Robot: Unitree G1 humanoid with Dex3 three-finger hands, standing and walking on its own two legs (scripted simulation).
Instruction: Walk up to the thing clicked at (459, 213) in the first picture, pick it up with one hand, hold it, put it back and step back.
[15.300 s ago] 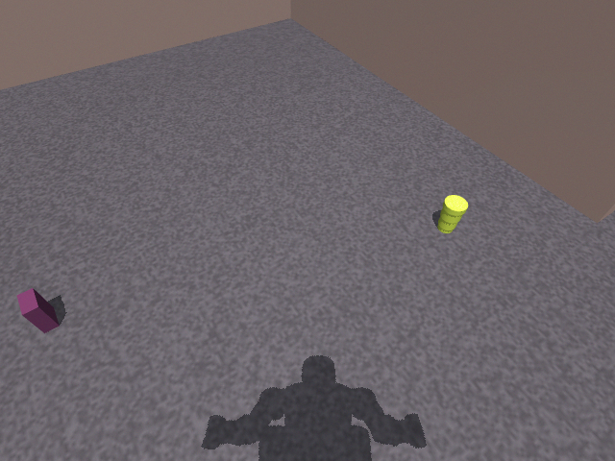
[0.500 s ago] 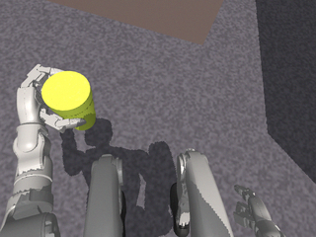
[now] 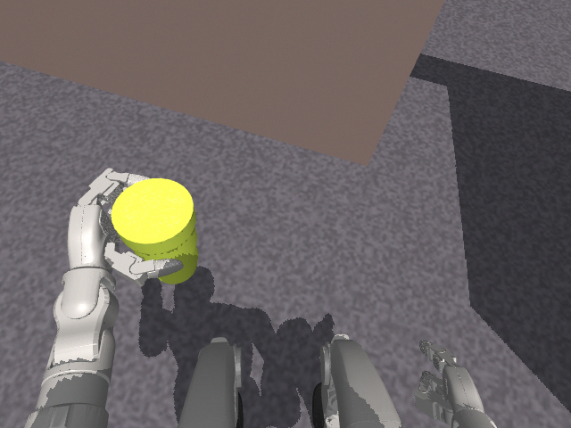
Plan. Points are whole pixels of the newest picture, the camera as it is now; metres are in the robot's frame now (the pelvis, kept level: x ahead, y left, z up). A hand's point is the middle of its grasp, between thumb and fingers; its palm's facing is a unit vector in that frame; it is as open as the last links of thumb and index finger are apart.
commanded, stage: lift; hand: left
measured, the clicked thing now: (165, 240) +0.36 +0.17 -0.01
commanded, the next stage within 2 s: hold in 1.04 s
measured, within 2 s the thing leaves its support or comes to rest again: neither
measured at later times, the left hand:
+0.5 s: hand (133, 194) +0.37 +0.17 +0.11, palm faces +0.08 -1.00 -0.04, open 12.1 cm
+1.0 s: hand (128, 176) +0.37 +0.17 +0.15, palm faces +0.07 -1.00 -0.01, open 12.1 cm
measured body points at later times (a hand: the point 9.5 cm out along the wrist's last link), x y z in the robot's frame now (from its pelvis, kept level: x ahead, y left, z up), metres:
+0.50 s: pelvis +0.02 -0.01 +0.08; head +0.11 +0.00 +0.52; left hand +0.36 +0.23 +0.12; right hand +0.15 -0.25 -0.04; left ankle +0.04 +0.12 -0.58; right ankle +0.05 -0.13 -0.58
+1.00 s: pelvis +0.04 -0.01 +0.11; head +0.10 +0.00 +0.56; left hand +0.36 +0.22 +0.15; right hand +0.17 -0.25 +0.00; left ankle +0.04 +0.12 -0.58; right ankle +0.05 -0.13 -0.58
